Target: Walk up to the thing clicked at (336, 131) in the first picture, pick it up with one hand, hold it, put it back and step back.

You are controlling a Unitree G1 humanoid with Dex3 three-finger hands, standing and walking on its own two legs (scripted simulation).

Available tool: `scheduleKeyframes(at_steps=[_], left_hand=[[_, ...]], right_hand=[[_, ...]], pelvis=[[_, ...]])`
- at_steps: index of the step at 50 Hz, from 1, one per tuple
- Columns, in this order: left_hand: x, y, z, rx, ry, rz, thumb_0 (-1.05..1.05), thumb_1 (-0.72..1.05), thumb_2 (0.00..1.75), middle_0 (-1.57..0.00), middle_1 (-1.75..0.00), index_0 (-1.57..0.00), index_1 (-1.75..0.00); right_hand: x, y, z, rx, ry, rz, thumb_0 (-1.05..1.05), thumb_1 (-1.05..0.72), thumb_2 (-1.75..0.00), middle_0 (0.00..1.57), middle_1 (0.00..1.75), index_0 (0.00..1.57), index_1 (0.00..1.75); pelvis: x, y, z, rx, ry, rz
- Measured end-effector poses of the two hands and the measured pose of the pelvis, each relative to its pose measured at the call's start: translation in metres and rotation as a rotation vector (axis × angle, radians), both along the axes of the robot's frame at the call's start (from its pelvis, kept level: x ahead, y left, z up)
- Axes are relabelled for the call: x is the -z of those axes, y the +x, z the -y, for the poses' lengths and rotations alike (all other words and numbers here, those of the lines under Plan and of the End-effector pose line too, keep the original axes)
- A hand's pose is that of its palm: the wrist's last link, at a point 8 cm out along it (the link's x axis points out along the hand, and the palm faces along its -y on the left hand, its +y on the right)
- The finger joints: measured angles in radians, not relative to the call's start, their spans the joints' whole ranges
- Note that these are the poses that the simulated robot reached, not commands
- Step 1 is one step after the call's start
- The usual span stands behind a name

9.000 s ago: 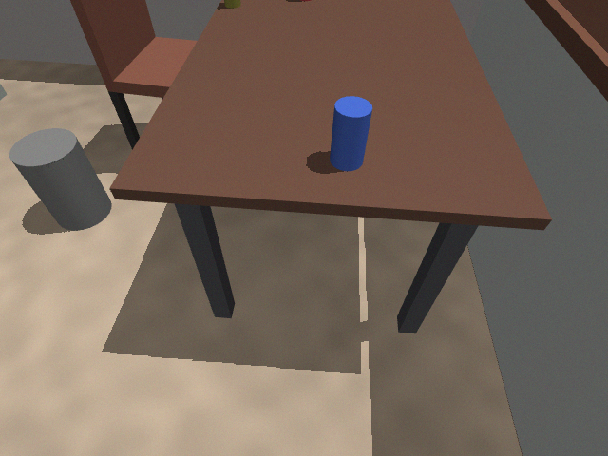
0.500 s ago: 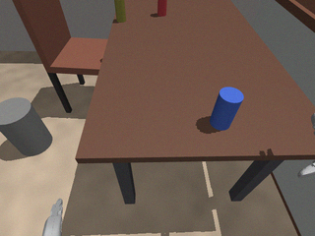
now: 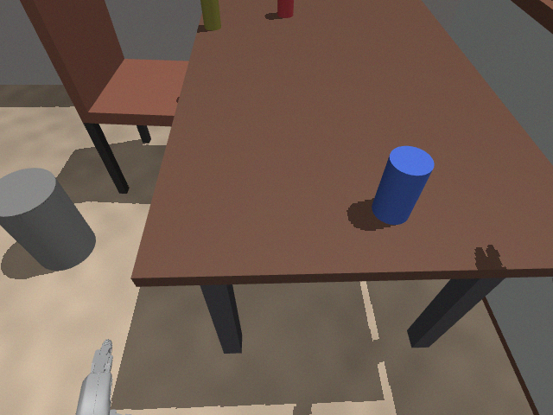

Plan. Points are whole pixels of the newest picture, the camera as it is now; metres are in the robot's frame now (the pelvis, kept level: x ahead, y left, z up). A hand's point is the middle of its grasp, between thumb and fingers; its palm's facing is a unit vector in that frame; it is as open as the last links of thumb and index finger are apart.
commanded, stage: go down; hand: right
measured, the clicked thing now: (400, 187) +0.48 -0.22 +0.02
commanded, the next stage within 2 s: approach in 1.82 s
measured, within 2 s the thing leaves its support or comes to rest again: neither
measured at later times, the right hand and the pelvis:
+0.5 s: hand out of the picture +0.35 -0.39 +0.14, palm faces +0.23 +0.97 -0.01, open 17.6 cm; pelvis +0.00 +0.00 -0.01, yaw +1 degrees
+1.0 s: hand out of the picture +0.37 -0.40 +0.15, palm faces +0.25 +0.97 -0.01, open 17.6 cm; pelvis +0.00 -0.01 -0.01, yaw +1 degrees
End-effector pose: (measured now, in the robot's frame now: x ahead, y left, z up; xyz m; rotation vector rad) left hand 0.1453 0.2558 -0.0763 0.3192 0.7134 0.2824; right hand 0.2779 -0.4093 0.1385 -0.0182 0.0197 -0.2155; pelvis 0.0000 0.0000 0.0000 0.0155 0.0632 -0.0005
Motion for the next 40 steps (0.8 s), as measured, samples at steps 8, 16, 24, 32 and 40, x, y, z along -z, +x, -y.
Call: scheduleKeyframes(at_steps=[8, 16, 24, 32, 40], left_hand=[[0.002, -0.010, -0.003, -0.006, 0.015, -0.015, -0.01, -0.53, 0.04, -0.06, -0.06, -0.07, -0.06], [0.003, -0.015, -0.004, -0.015, 0.030, -0.036, -0.01, -0.53, 0.05, -0.06, -0.06, -0.07, -0.06], [-0.001, -0.010, -0.002, -0.010, 0.036, -0.011, -0.01, -0.54, 0.06, -0.06, -0.06, -0.06, -0.06], [0.001, -0.008, 0.002, -0.003, 0.034, -0.010, -0.01, -0.55, 0.06, -0.06, -0.06, -0.06, -0.07], [0.000, -0.011, 0.002, -0.005, 0.037, -0.007, -0.01, -0.55, 0.07, -0.06, -0.06, -0.06, -0.07]], right_hand=[[-0.002, 0.019, 0.009, -0.002, 0.008, -0.012, -0.01, 0.57, -0.06, 0.03, 0.06, 0.04, 0.05], [-0.005, 0.032, 0.018, 0.002, 0.011, -0.004, -0.01, 0.56, -0.06, 0.04, 0.05, 0.04, 0.05], [-0.006, 0.037, 0.027, 0.016, 0.012, -0.008, -0.01, 0.56, -0.06, 0.04, 0.06, 0.04, 0.05], [-0.007, 0.043, 0.033, 0.022, 0.009, -0.007, -0.01, 0.56, -0.07, 0.04, 0.06, 0.04, 0.05], [-0.010, 0.050, 0.036, 0.031, 0.012, -0.003, -0.01, 0.56, -0.06, 0.04, 0.05, 0.04, 0.05]], pelvis=[[0.002, -0.001, 0.000, -0.006, 0.001, -0.033], [0.005, -0.001, 0.001, -0.011, 0.007, -0.058], [0.006, 0.001, 0.003, -0.010, 0.012, -0.075], [0.009, 0.002, 0.005, -0.008, 0.016, -0.089], [0.011, 0.001, 0.006, -0.009, 0.019, -0.099]])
